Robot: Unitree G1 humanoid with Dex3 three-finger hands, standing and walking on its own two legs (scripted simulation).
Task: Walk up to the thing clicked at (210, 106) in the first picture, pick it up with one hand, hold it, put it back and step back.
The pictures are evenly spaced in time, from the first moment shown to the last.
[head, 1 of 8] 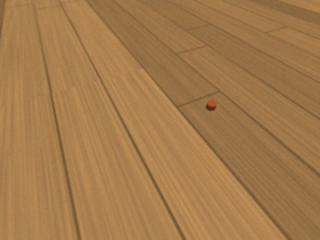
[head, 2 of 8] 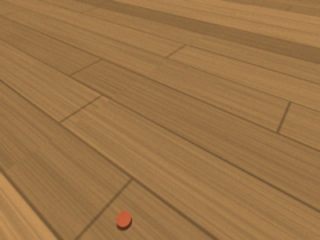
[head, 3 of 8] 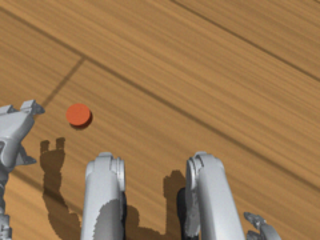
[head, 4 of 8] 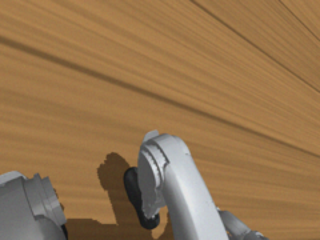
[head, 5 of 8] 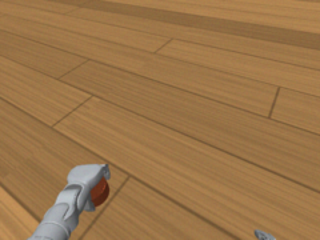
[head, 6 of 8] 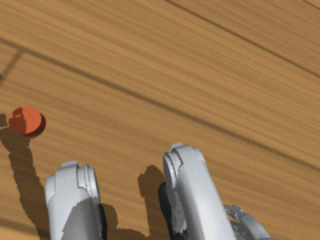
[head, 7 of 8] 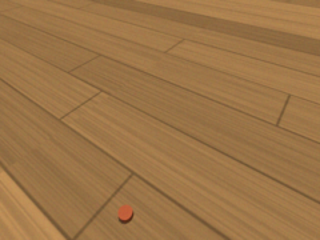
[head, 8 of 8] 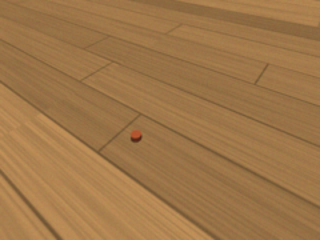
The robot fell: no
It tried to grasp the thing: yes
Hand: left
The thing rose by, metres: 0.69
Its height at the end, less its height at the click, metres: +0.00
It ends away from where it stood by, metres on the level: 0.00
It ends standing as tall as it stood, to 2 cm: yes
